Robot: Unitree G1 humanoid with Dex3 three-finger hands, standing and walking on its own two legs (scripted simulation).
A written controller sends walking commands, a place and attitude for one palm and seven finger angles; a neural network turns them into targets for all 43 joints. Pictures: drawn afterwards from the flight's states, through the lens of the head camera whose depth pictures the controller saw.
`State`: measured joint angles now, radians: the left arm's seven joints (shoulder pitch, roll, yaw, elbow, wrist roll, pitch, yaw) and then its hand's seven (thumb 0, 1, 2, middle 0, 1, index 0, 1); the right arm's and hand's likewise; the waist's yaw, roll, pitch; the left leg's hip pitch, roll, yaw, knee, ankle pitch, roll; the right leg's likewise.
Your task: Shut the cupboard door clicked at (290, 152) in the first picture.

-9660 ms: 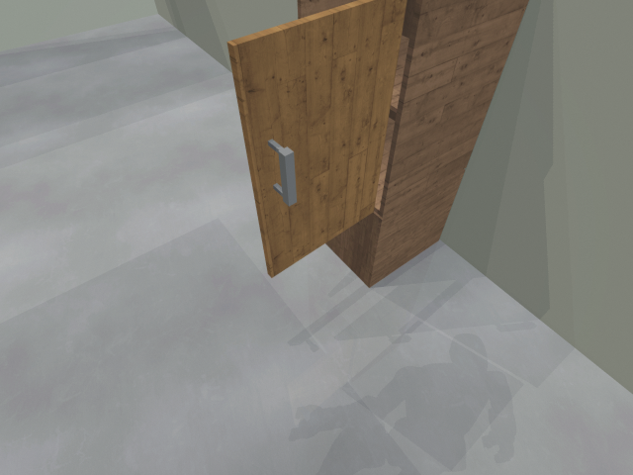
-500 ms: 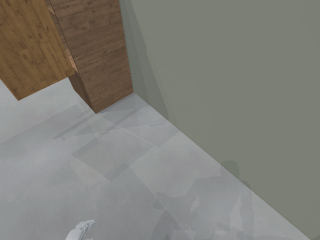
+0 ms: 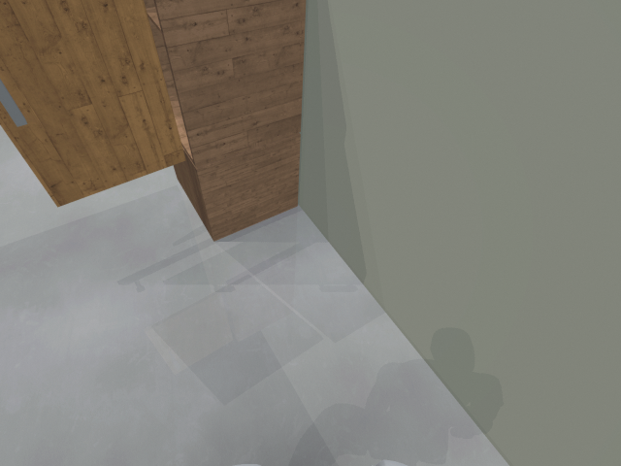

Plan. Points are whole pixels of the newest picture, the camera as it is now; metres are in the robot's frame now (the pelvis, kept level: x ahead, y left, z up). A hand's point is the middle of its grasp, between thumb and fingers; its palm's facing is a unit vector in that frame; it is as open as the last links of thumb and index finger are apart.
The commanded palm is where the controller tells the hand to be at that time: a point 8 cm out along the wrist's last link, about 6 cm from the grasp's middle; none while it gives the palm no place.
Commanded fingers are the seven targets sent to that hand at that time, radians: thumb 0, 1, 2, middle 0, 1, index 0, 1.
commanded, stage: walk to a spot facing it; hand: left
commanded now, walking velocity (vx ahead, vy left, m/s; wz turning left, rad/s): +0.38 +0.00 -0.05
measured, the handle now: (3, 92) +0.73 +0.72 +0.01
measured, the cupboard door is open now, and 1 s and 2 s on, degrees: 93 93 93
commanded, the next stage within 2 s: turn to face it in 0.26 s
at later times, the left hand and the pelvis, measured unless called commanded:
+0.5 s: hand (261, 334) +0.34 +0.12 -0.15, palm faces +0.01 -0.98 -0.18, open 7.3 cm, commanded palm none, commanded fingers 0.00 0.90 0.90 -0.20 -0.30 -0.20 -0.30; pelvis +0.23 -0.06 +0.00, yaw +3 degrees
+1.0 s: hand (211, 334) +0.33 +0.20 -0.16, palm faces +0.34 -0.91 -0.25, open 7.3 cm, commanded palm none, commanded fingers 0.00 0.90 0.90 -0.20 -0.30 -0.20 -0.30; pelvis +0.32 -0.03 +0.00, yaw +18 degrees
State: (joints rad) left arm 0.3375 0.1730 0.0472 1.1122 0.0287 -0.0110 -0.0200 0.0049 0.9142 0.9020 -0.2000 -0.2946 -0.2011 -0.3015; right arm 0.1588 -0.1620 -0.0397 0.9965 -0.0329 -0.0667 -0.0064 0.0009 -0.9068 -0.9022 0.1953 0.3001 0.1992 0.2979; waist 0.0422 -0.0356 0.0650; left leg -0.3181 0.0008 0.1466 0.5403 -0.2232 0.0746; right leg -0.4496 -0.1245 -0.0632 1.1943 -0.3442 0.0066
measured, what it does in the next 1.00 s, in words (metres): walks ahead, turning left: right foot, then left foot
